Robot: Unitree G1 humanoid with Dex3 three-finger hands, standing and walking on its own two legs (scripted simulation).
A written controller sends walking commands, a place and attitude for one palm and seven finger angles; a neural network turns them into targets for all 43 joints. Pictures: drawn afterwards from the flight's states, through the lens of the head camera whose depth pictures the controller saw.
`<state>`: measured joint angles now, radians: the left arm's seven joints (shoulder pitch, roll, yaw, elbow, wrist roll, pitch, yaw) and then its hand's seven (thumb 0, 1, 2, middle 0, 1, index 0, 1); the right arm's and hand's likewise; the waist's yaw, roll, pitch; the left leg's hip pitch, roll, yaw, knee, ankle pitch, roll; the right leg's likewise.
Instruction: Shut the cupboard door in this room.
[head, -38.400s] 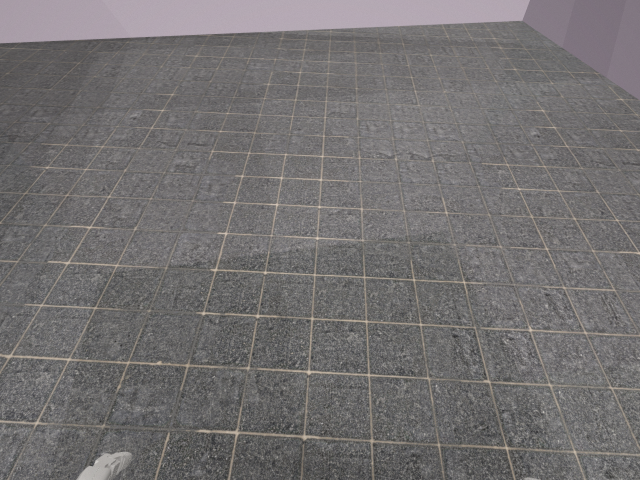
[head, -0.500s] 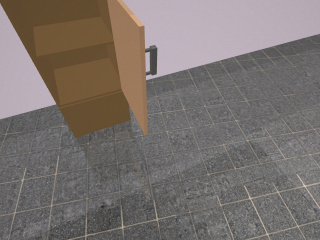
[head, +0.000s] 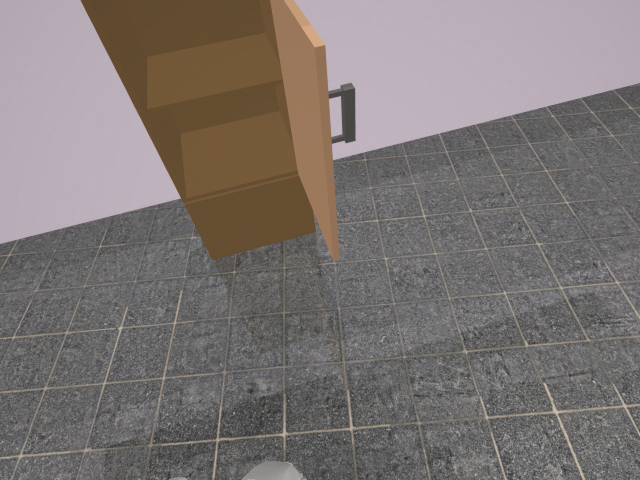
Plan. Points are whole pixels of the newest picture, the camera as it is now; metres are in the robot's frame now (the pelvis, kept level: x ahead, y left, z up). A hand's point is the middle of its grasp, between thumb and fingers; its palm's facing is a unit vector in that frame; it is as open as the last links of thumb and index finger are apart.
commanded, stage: stand and wait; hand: left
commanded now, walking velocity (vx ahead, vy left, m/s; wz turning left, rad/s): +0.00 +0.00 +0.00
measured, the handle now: (338, 116) +0.76 +0.00 +0.01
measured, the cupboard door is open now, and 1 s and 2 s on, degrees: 91 91 91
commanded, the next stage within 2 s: turn or walk to find it in 0.22 s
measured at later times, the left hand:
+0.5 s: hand out of the picture +0.00 +0.22 -0.17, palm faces +0.16 -0.96 -0.21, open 7.4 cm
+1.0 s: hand out of the picture -0.06 +0.20 -0.17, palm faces +0.35 -0.91 -0.23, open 7.4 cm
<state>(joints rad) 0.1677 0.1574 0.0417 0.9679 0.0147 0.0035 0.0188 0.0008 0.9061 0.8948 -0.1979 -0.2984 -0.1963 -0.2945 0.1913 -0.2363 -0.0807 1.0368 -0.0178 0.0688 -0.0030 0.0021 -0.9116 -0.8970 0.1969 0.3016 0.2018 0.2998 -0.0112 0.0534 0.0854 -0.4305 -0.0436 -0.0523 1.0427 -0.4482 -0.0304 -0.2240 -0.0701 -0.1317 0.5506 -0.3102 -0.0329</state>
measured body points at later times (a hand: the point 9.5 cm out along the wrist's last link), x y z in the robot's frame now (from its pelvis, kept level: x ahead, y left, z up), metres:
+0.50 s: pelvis +0.00 +0.03 +0.00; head +0.02 +0.03 +0.45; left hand -0.01 +0.27 -0.16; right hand +0.08 -0.20 -0.15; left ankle -0.04 +0.14 -0.74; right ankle -0.02 -0.11 -0.70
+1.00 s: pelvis -0.03 +0.00 +0.00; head +0.01 +0.02 +0.45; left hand -0.07 +0.25 -0.15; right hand +0.11 -0.22 -0.15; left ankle -0.09 +0.13 -0.71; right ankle +0.00 -0.10 -0.74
